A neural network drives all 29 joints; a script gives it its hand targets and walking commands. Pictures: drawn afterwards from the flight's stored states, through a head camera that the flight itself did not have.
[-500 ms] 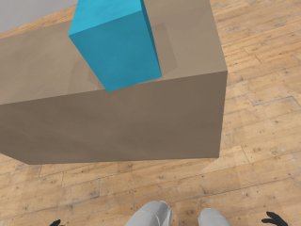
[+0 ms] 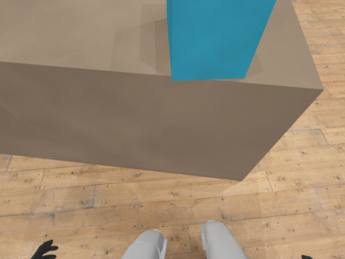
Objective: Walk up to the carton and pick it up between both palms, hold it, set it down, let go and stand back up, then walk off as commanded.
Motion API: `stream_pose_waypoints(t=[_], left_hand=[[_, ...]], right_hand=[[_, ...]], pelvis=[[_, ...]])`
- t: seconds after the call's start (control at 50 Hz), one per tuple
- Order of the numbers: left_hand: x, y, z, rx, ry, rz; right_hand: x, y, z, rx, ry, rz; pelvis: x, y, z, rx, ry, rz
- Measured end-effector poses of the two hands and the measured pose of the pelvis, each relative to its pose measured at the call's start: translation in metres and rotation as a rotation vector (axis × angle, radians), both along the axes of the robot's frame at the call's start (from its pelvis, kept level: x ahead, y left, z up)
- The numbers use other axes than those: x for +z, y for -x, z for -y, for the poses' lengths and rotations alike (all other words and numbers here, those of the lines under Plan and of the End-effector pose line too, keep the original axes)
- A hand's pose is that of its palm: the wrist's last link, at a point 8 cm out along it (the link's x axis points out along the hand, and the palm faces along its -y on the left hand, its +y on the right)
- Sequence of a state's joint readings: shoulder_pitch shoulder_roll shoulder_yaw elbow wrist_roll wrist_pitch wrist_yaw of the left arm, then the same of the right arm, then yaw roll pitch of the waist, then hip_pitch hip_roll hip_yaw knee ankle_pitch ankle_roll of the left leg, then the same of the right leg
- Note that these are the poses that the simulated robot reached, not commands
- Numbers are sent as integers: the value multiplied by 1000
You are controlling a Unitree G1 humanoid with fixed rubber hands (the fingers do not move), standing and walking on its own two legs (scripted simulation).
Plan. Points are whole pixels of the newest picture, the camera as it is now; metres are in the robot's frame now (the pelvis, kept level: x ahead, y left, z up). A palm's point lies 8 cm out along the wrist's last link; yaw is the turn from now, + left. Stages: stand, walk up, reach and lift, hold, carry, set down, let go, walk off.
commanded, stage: walk up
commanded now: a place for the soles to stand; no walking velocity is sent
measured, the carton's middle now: (206, 6) +0.69 -0.07 +0.16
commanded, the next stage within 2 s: none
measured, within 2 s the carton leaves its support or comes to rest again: neither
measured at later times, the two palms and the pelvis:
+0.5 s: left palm out of the picture +0.08 +0.33 -0.10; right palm out of the picture +0.11 -0.30 -0.10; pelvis +0.01 +0.00 +0.00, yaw +0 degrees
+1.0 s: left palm (43, 254) +0.13 +0.32 -0.10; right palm out of the picture +0.06 -0.32 -0.08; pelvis +0.04 -0.01 +0.01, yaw +0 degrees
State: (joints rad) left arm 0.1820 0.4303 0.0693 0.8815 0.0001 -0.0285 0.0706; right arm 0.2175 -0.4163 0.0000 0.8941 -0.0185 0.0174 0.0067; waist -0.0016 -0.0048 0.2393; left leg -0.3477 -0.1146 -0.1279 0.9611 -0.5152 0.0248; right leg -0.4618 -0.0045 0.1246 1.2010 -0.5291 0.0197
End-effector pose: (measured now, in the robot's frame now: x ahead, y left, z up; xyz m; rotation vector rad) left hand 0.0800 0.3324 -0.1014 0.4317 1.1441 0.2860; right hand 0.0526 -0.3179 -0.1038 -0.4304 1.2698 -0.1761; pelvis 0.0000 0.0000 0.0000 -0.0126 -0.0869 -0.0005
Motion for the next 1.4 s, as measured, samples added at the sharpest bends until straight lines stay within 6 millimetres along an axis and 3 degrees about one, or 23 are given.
stream_pose_waypoints(t=[0.18,0.3,0.42,0.52,0.66,0.78,0.86,0.94,1.08,1.14,1.24,1.32,1.4], left_hand=[[-20,-5,6,-2,57,-23],[-12,-8,19,-4,75,-30],[-5,-3,8,2,56,-31],[-3,-2,5,-5,37,-29],[2,2,21,-9,49,-17],[4,-1,16,-12,98,3],[1,-15,7,-15,100,19],[2,-31,6,-30,91,12],[-4,-66,33,-54,94,3],[-2,-84,54,-56,104,25],[16,-103,77,-41,120,70],[31,-118,75,-33,110,94],[37,-135,59,-35,92,106]], right_hand=[[16,-24,5,15,71,55],[13,-44,6,16,49,87],[4,-60,-11,32,9,128],[3,-57,-15,28,-16,143],[-1,-56,-6,26,-38,158],[6,-58,-19,53,-68,178],[7,-35,-23,38,-60,131],[17,-13,-10,2,-17,54],[17,-5,21,-43,10,-15],[11,-21,34,-48,-8,-21],[14,-78,41,-22,-39,74],[17,-122,33,6,-73,149],[16,-148,19,22,-99,178]], pelvis=[[-2,-9,2,12,-17,-11],[3,-12,7,2,-3,-15],[2,-8,-2,3,8,-17],[3,-5,3,2,3,-12],[3,0,15,0,-7,-3],[7,-3,1,3,8,12],[6,-15,-5,7,8,11],[9,-29,3,7,-8,3],[5,-58,30,-10,-26,-4],[5,-74,45,-13,-16,1],[17,-97,53,-11,-23,42],[24,-112,49,-10,-15,65],[24,-128,40,-9,0,76]])
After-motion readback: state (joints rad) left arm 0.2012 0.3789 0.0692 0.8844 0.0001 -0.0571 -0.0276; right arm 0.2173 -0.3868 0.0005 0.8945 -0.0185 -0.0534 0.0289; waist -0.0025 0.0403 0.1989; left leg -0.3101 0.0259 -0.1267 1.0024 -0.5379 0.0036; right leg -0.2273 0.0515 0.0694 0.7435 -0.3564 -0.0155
